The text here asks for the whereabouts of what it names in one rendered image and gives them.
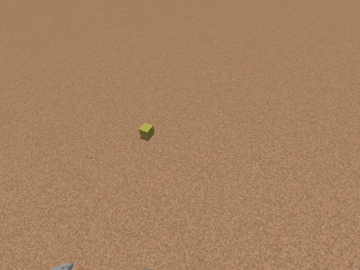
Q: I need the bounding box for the cube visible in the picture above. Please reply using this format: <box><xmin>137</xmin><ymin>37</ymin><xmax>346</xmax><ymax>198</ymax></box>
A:
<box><xmin>139</xmin><ymin>123</ymin><xmax>155</xmax><ymax>139</ymax></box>

